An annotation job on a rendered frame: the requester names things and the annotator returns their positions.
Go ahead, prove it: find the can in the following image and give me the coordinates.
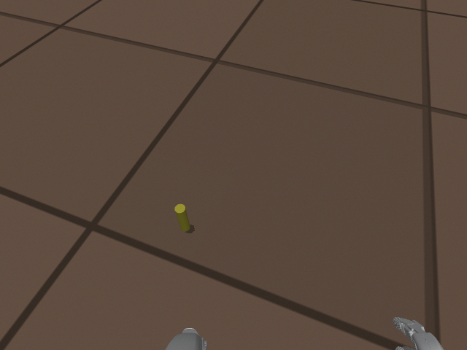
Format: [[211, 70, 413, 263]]
[[174, 204, 190, 231]]

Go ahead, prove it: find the right robot hand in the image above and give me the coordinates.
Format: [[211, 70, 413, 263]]
[[393, 317, 444, 350]]

